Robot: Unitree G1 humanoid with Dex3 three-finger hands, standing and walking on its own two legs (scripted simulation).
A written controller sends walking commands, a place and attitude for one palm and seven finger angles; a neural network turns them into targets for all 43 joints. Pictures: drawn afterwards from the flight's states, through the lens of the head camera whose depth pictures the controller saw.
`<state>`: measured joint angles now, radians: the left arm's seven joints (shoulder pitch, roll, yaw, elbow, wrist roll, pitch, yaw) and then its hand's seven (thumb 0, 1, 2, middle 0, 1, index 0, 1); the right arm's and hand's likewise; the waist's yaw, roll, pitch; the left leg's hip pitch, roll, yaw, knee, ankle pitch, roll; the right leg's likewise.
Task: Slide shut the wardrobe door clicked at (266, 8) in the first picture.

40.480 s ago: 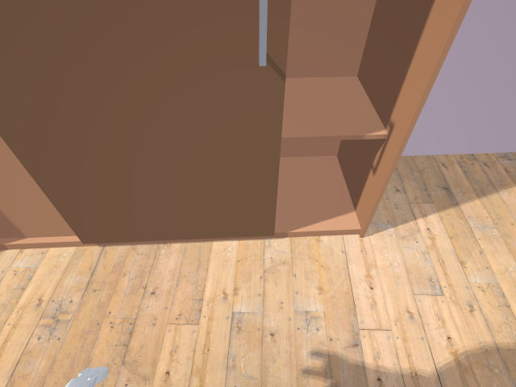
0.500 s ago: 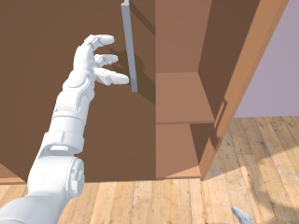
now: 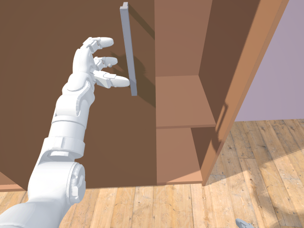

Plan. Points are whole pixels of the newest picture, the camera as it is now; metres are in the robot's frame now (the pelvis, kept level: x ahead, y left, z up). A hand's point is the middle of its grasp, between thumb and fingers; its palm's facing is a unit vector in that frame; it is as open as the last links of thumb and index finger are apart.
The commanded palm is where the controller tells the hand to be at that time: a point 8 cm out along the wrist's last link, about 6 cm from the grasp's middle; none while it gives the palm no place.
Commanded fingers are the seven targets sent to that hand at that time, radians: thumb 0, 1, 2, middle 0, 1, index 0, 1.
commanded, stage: move the hooked fingers beside the handle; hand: left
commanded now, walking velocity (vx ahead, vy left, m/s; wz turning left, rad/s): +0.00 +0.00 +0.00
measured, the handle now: (130, 54) +0.50 +0.07 +0.23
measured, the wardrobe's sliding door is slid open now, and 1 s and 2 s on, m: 0.31 0.31 0.31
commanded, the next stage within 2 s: feel for the door with the fingertips in 0.06 s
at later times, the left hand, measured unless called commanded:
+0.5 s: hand (114, 64) +0.45 +0.11 +0.23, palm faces +0.07 -1.00 +0.02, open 13.9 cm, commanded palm +0.43 +0.15 +0.23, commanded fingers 0.00 -0.50 0.30 -0.30 -1.20 -0.30 -1.20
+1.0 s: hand (121, 62) +0.46 +0.09 +0.23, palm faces +0.07 -1.00 +0.00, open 13.6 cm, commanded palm +0.43 +0.14 +0.23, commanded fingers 0.00 -0.50 0.30 -0.30 -1.20 -0.30 -1.20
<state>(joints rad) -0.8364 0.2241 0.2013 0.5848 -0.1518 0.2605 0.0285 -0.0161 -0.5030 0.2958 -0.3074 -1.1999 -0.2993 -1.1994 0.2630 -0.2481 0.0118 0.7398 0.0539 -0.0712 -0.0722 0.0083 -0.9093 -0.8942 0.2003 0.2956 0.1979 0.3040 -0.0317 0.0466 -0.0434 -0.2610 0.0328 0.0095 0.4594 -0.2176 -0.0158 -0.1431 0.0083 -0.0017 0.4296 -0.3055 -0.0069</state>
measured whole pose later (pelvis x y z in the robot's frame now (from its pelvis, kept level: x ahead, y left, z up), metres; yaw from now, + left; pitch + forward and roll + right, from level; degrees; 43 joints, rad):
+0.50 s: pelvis +0.00 +0.00 +0.00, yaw +0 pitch +2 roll +0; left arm -0.87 0.20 0.19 0.64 -0.14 0.25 0.07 -0.02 -0.50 0.30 -0.32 -1.22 -0.31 -1.21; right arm 0.26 -0.24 0.01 0.74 0.05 -0.08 -0.06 0.01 -0.91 -0.89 0.20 0.30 0.20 0.30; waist -0.03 0.05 -0.05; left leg -0.27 0.03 0.01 0.46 -0.22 -0.02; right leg -0.16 0.01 0.00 0.43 -0.31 -0.01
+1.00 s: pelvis -0.01 +0.00 +0.00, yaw +0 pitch +2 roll +0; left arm -0.98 0.18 0.18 0.77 -0.12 0.21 0.11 -0.02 -0.50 0.30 -0.38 -1.24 -0.36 -1.26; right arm 0.28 -0.23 0.01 0.76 0.04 -0.08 -0.06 0.01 -0.91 -0.89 0.20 0.30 0.20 0.30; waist -0.04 0.04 -0.04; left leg -0.30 0.03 0.01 0.47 -0.21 -0.02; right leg -0.18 0.01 -0.01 0.45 -0.30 -0.01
